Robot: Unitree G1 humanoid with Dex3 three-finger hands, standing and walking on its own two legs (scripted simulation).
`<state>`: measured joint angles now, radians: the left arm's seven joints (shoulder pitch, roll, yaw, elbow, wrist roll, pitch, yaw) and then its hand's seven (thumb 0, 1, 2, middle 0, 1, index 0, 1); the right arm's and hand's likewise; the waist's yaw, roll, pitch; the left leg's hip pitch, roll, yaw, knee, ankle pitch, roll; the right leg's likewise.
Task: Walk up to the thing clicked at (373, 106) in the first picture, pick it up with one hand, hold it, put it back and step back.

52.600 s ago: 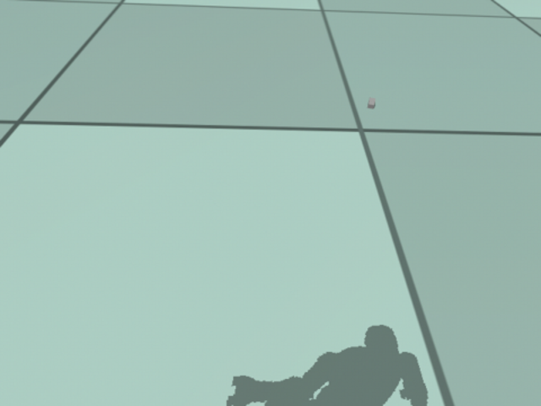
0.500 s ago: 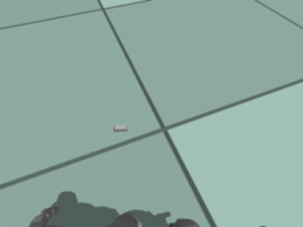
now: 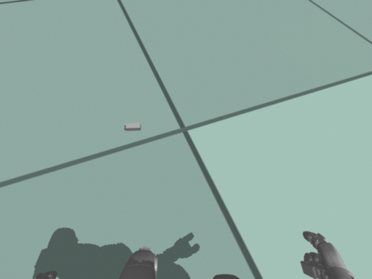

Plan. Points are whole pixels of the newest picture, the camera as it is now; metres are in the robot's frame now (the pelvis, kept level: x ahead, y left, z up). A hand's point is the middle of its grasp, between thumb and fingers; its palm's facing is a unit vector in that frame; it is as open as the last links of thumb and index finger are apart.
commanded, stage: step back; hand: left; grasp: from above
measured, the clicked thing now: (133, 126) +1.00 +0.36 -0.73
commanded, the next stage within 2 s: stand in 1.14 s
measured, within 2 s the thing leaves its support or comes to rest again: neither
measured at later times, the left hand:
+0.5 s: hand out of the picture -0.01 +0.28 -0.12, palm faces +0.09 -0.91 -0.40, open 7.4 cm
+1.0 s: hand out of the picture +0.06 +0.27 -0.13, palm faces +0.15 -0.92 -0.37, open 7.4 cm
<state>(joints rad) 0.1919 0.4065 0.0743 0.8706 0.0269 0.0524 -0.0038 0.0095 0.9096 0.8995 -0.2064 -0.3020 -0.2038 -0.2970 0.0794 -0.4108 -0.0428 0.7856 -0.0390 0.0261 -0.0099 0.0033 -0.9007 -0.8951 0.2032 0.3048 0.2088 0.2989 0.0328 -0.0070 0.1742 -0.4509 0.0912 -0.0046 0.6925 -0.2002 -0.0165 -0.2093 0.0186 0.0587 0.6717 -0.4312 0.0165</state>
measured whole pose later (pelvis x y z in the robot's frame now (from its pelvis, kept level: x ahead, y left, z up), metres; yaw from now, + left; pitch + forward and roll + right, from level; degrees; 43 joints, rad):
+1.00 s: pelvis +0.00 -0.01 +0.01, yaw +8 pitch -3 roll +1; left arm 0.12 0.37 0.04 0.99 0.01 -0.01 0.01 0.01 0.91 0.90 -0.21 -0.30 -0.21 -0.30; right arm 0.17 -0.36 -0.04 1.02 -0.03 0.01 0.00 0.00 -0.91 -0.90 0.20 0.30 0.20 0.30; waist 0.02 -0.02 0.09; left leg -0.28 0.00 -0.01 0.63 -0.30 -0.01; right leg -0.30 -0.05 -0.03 0.68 -0.33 0.01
